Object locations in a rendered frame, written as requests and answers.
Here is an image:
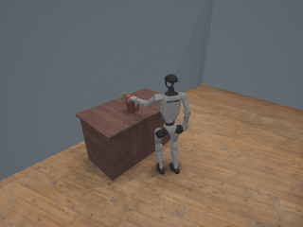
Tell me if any sponge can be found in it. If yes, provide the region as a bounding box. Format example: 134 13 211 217
126 101 139 114

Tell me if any robot right hand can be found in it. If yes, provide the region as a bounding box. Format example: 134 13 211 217
181 121 188 131

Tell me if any robot left hand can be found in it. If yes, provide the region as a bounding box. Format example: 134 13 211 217
127 96 137 108

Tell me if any robot left forearm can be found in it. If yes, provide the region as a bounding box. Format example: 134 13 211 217
134 98 147 107

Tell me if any robot left foot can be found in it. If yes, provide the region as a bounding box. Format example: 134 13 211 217
156 163 165 175

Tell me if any right robot upper arm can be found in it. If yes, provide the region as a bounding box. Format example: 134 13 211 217
179 92 190 115

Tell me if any table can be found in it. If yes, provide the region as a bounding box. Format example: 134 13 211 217
75 88 175 181

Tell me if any robot torso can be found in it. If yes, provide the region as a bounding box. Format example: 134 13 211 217
160 91 182 135

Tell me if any left robot upper arm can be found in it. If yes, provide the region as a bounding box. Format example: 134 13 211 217
144 94 163 108

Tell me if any robot right forearm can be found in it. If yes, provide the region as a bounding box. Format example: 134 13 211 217
183 113 191 124

